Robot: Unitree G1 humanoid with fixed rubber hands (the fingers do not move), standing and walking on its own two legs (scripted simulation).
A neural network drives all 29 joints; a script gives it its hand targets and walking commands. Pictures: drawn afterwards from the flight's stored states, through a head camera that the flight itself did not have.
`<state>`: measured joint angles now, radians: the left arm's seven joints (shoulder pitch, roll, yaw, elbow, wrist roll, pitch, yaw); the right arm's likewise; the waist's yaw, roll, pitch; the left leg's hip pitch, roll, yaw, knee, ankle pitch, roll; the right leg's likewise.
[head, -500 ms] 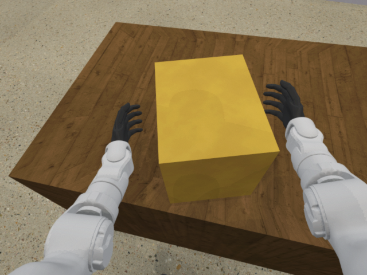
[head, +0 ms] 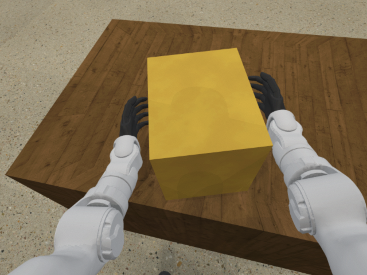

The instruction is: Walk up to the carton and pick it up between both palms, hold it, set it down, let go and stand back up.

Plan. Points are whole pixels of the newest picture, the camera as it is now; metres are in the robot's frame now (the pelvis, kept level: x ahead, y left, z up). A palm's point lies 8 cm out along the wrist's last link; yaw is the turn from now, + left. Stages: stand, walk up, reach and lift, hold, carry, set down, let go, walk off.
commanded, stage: reach and lift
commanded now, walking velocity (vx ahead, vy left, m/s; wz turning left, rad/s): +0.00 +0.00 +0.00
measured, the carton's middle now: (199, 127) +0.46 +0.06 +0.01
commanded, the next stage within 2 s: none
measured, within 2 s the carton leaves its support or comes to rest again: neither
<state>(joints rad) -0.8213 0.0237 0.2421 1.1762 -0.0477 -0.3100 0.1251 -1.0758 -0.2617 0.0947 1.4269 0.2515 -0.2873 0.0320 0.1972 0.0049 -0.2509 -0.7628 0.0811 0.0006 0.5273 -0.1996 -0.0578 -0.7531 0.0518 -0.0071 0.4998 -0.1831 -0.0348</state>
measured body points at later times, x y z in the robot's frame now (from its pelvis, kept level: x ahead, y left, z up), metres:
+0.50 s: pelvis +0.00 +0.01 +0.01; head +0.10 +0.00 +0.45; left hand +0.40 +0.21 +0.05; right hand +0.50 -0.08 +0.07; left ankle +0.00 +0.15 -0.72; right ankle +0.01 -0.10 -0.72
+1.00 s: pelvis +0.03 +0.00 +0.02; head +0.10 +0.01 +0.46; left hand +0.40 +0.21 +0.05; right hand +0.49 -0.08 +0.07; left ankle +0.00 +0.15 -0.72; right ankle +0.01 -0.10 -0.72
